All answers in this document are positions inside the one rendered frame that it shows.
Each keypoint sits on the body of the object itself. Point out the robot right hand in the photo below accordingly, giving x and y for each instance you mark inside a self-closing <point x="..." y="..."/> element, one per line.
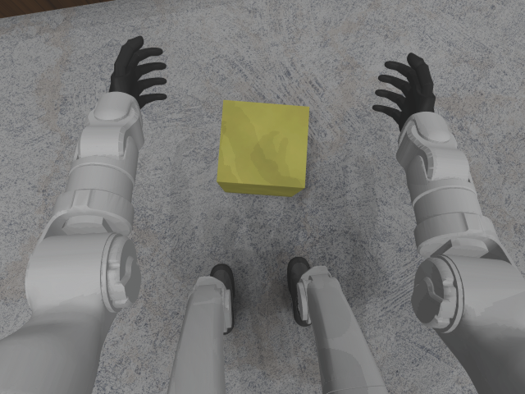
<point x="417" y="90"/>

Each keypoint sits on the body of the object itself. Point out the right robot upper arm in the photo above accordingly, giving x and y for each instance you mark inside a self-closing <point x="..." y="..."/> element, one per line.
<point x="477" y="307"/>

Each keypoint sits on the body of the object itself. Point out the robot left forearm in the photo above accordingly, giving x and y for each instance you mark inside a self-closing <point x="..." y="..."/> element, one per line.
<point x="102" y="175"/>

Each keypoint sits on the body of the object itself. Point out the carton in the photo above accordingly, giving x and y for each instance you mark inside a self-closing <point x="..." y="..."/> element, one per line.
<point x="263" y="148"/>

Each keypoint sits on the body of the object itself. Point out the robot left hand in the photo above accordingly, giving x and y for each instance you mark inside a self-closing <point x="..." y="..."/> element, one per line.
<point x="125" y="77"/>

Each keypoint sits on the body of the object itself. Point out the left robot upper arm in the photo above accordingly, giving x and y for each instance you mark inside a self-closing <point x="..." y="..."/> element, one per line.
<point x="76" y="286"/>

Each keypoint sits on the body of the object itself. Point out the left robot foot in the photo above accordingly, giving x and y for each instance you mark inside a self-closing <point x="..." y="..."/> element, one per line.
<point x="223" y="273"/>

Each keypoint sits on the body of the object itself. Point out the robot right shin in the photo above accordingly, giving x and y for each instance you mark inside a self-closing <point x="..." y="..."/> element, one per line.
<point x="315" y="271"/>

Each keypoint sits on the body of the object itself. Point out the robot right forearm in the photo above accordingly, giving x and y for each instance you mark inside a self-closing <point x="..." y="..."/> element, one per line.
<point x="448" y="215"/>

